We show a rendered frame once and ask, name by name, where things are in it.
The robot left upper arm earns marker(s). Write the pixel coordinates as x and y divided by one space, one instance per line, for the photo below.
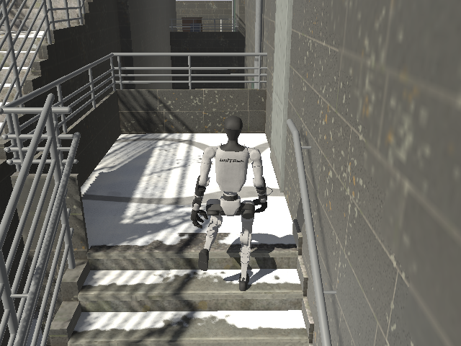
206 162

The robot right upper arm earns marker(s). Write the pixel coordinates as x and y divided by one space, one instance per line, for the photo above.
255 156

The left robot hand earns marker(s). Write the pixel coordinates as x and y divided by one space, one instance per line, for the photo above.
195 217

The robot head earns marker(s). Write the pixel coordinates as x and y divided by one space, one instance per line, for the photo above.
233 126

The robot left thigh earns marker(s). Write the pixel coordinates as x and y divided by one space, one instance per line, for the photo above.
213 209

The right robot forearm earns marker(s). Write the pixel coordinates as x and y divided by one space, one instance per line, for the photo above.
262 192

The left robot forearm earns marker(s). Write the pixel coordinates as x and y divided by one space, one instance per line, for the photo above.
198 195

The right robot hand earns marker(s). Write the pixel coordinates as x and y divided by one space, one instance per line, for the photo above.
263 206

